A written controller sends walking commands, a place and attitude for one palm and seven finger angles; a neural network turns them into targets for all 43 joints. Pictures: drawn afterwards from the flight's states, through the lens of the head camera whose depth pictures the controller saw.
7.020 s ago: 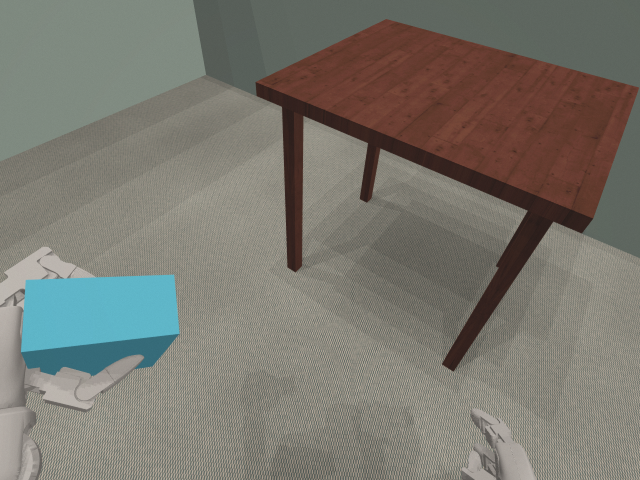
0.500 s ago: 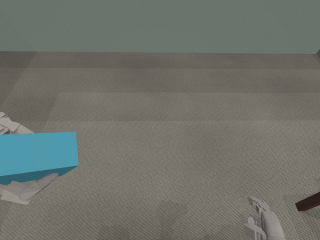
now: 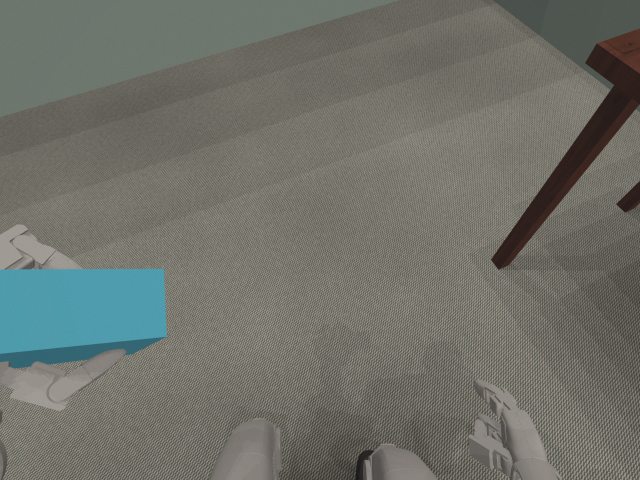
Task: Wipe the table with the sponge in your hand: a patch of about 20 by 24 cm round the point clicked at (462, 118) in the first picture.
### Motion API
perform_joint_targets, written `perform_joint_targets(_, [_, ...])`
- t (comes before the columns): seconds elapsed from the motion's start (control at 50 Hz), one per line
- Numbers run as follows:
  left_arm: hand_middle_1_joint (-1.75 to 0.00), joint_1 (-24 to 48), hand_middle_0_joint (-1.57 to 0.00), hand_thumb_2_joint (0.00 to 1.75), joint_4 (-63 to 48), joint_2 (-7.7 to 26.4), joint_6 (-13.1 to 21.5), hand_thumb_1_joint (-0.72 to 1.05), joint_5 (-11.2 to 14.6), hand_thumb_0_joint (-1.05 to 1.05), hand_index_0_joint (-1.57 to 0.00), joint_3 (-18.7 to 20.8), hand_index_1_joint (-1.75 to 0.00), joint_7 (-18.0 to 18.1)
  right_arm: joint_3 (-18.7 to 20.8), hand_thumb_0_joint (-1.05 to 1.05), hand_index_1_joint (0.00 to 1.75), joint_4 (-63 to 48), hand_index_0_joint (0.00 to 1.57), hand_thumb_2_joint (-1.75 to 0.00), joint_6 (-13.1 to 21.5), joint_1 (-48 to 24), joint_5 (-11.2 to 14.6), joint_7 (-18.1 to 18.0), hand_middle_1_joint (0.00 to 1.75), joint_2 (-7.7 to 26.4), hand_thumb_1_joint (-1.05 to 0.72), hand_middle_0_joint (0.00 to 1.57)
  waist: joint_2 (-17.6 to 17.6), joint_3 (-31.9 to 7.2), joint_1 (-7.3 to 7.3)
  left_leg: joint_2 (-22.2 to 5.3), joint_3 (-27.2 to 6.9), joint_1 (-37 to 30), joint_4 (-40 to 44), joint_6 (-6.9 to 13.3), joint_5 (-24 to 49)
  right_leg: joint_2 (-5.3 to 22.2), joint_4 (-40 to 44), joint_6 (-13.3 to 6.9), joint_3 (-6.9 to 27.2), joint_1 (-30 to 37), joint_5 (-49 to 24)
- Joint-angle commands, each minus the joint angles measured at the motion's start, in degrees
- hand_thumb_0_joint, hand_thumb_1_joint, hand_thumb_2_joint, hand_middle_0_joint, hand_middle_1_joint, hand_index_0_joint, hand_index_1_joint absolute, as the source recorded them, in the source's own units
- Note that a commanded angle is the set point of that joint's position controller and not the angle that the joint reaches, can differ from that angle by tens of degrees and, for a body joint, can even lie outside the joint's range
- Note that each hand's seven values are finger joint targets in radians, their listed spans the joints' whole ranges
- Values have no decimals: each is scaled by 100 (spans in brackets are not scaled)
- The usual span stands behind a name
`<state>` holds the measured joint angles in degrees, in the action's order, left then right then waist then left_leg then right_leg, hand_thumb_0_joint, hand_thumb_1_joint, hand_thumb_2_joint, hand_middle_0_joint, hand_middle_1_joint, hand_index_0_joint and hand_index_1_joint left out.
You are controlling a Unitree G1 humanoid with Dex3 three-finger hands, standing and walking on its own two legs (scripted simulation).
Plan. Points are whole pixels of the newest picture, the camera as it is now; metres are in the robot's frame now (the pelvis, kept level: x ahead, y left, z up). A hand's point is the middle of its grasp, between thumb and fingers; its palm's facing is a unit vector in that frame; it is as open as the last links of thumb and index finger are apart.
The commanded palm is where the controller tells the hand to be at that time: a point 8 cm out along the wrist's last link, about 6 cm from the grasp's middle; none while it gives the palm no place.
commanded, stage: turn to face it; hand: left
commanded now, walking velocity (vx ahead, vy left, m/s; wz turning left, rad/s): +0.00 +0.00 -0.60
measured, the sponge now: (100, 320) +0.24 +0.20 +0.15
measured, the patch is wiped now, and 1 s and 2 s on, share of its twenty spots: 0.00 0.00 0.00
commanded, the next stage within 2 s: none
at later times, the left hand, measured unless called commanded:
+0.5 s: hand (86, 378) +0.19 +0.17 +0.18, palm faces +0.21 -0.89 -0.40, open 9.5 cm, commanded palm +0.16 +0.21 +0.19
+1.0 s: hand (274, 449) +0.15 +0.03 +0.19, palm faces -0.13 -0.84 -0.52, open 9.5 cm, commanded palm +0.12 +0.09 +0.19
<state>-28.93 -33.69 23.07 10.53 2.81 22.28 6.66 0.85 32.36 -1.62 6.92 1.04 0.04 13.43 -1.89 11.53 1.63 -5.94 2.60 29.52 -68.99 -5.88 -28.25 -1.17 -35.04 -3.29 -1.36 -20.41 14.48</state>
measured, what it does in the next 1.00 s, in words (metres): walks backwards, turning right: left foot, then right foot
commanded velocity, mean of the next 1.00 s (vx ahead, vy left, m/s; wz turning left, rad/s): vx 0.00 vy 0.00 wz -0.60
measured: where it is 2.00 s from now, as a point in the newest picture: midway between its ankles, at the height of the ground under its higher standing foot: outside the picture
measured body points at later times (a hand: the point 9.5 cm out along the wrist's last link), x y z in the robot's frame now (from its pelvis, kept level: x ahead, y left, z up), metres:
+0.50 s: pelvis -0.08 -0.01 +0.00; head -0.06 -0.02 +0.45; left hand +0.17 +0.21 +0.21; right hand +0.05 -0.24 -0.09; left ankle -0.03 +0.14 -0.73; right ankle -0.09 -0.12 -0.67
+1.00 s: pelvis -0.17 -0.05 +0.01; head -0.12 -0.08 +0.45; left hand +0.15 +0.08 +0.22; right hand -0.17 -0.37 -0.08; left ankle -0.10 +0.08 -0.70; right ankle -0.14 -0.15 -0.73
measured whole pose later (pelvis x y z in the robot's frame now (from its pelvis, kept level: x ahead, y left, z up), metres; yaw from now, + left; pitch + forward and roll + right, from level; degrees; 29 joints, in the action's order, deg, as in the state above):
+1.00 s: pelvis -0.17 -0.05 +0.01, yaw -34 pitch +2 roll +2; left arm -31.3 -35.1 24.9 11.1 3.1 25.2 8.1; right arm 3.7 31.4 -4.3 8.7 1.1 -1.0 16.5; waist 1.8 4.8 -0.1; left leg -1.6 2.3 20.6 -43.3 -4.1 -25.9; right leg -5.2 -28.9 -4.2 5.3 -22.1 7.9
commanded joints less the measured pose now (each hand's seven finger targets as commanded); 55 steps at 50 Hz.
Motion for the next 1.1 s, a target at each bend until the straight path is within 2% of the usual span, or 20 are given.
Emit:
perform_joint_targets(0.0, [-160,-537,-120,130,-1552,1259,456,10,155,0,-120,1440,-160,319,170,0,30,-989,20,-90,77,-397,-15,-13,30,256,-90,20,529,-2374,-221,-5,-253,296,395,-10,359,1531,1023,-602,1629,1931,-3388])
perform_joint_targets(0.16, [-160,-451,-120,130,-704,858,199,10,103,0,-120,945,-160,284,310,0,30,-1006,20,-90,0,-208,37,-58,30,554,-90,20,976,-1963,-342,270,-154,-825,2503,187,98,1370,1565,-637,2425,798,-1009])
perform_joint_targets(0.24, [-160,35,-120,130,-781,814,206,10,12,0,-120,646,-160,212,232,0,30,-1012,20,-90,-32,8,-10,-86,30,587,-90,20,722,-1798,-241,237,-4,-2213,4274,435,506,858,1543,-124,2345,-314,236])
perform_joint_targets(0.26, [-160,323,-120,130,-1073,807,254,10,3,0,-120,520,-160,188,239,0,30,-1057,20,-90,-2,3,-22,-125,30,635,-90,20,250,-1673,-224,-149,-275,-2587,4796,581,575,570,1013,45,2083,-758,484])
perform_joint_targets(0.3, [-160,843,-120,130,-1483,908,404,10,-155,0,-120,537,-160,172,242,0,30,-1185,20,-90,132,-96,-74,-187,30,667,-90,20,-1512,-1406,-332,-2021,-1721,-2475,5434,1446,1493,-222,-1898,505,655,-1658,1391])
perform_joint_targets(0.32, [-160,932,-120,130,-1354,1067,424,10,-252,0,-120,660,-160,214,193,0,30,-1122,20,-90,219,-154,-68,-202,30,457,-90,20,-1447,-1343,-363,-2192,-1386,-1650,5505,1550,1350,-21,-3268,571,448,-1356,1252])
perform_joint_targets(0.36, [-160,1244,-120,130,-1519,994,423,10,-250,0,-120,554,-160,172,227,0,30,-1084,20,-90,302,-94,-58,-108,30,433,-90,20,-1291,-1094,-347,-1953,-673,-990,5346,1485,1184,244,-3886,633,437,-1109,1079])
perform_joint_targets(0.4, [-160,1155,-120,130,-1175,531,353,10,-180,0,-120,107,-160,167,234,0,30,-1005,20,-90,397,-33,12,-39,30,509,-90,20,-1339,-852,-337,-1677,64,-1303,5105,1216,1831,350,-2997,703,62,-1152,1122])
perform_joint_targets(0.54, [-160,1274,-120,130,-550,599,279,10,-130,0,-120,219,-160,170,249,0,30,-949,20,-90,665,325,5,23,30,602,-90,20,-1136,-1290,-237,-1427,648,-1651,3882,646,2587,-33,112,737,-813,604,529])
perform_joint_targets(0.56, [-160,1125,-120,130,-524,644,260,10,-156,0,-120,284,-160,169,260,0,30,-963,20,-90,659,398,22,41,30,593,-90,20,-887,-1497,-240,-1260,700,-1607,3376,531,2494,59,652,636,-691,969,-71])
perform_joint_targets(0.58, [-160,1146,-120,130,-693,786,313,10,-153,0,-120,382,-160,176,235,0,30,-974,20,-90,655,389,56,72,30,482,-90,20,-148,-1711,-226,-943,848,-1518,2495,365,2012,557,1153,398,-87,1259,-960])
perform_joint_targets(0.6, [-160,988,-120,130,-700,1208,374,10,-155,0,-120,730,-160,231,168,0,30,-1070,20,-90,628,222,32,35,30,307,-90,20,1375,-1741,-297,-271,782,-167,1376,131,-193,1506,1151,-176,1549,2003,-3389])
perform_joint_targets(0.62, [-160,747,-120,130,-702,1502,413,10,-76,0,-120,1134,-160,289,61,0,30,-1100,20,-90,585,-138,-31,-3,30,263,-90,20,1851,-1877,-438,66,265,619,231,46,-1062,2122,1072,-590,2334,2109,-5003])
perform_joint_targets(0.64, [-160,463,-120,130,-784,1328,297,10,45,0,-120,1001,-160,216,226,0,30,-1076,20,-90,488,-178,83,0,30,347,-90,20,1903,-2125,-352,-51,-404,442,-301,73,-569,2004,1139,-464,2396,1881,-4281])
perform_joint_targets(0.72, [-160,-632,-120,130,-1282,1208,444,10,180,0,-120,1390,-160,260,43,0,30,-973,20,-90,153,-383,9,31,30,133,-90,20,644,-2424,-298,-30,-324,857,-189,-25,187,1582,804,-583,1641,2484,-3993])
perform_joint_targets(0.9, [-160,-450,-120,130,-908,993,303,10,100,0,-120,1083,-160,309,292,0,30,-994,20,-90,15,-241,14,-60,30,511,-90,20,922,-2134,-351,276,-147,-604,2261,159,109,1382,1386,-696,2383,1254,-1941])
perform_joint_targets(0.98, [-160,-93,-120,130,-930,892,229,10,22,0,-120,756,-160,263,242,0,30,-1026,20,-90,-56,-113,15,-69,30,567,-90,20,757,-1999,-295,341,-70,-1615,3576,320,397,1111,1515,-383,2473,409,-682])
perform_joint_targets(1.02, [-160,204,-120,130,-1047,886,281,10,-10,0,-120,631,-160,217,246,0,30,-1030,20,-90,-29,6,-22,-110,30,612,-90,20,347,-1774,-222,-49,-234,-2561,4621,572,606,669,1086,-8,2248,-613,139])
perform_joint_targets(1.06, [-160,553,-120,130,-1404,982,378,10,-108,0,-120,653,-160,179,270,0,30,-1165,20,-90,38,-129,-58,-173,30,708,-90,20,-1316,-1504,-319,-1834,-1633,-2675,5328,1300,1513,-205,-1305,450,898,-1561,1348])
perform_joint_targets(1.08, [-160,712,-120,130,-1423,1040,416,10,-208,0,-120,682,-160,201,281,0,30,-1202,20,-90,127,-125,-29,-189,30,564,-90,20,-1380,-1410,-358,-2145,-1413,-2188,5284,1553,2309,-145,-2735,574,425,-1490,1385])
